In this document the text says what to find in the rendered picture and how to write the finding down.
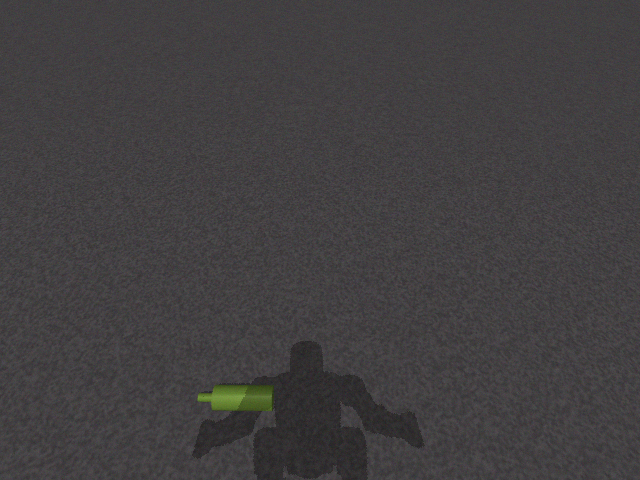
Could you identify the bottle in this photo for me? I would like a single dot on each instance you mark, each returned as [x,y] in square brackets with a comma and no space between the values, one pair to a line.
[240,398]

